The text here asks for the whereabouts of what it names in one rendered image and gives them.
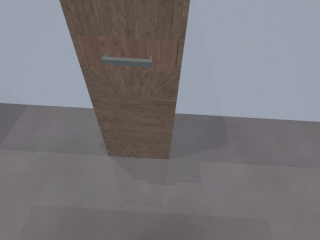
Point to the handle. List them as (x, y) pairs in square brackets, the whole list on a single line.
[(121, 61)]

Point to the cabinet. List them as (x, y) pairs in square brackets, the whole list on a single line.
[(135, 109)]

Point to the drawer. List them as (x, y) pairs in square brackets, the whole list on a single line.
[(163, 52)]

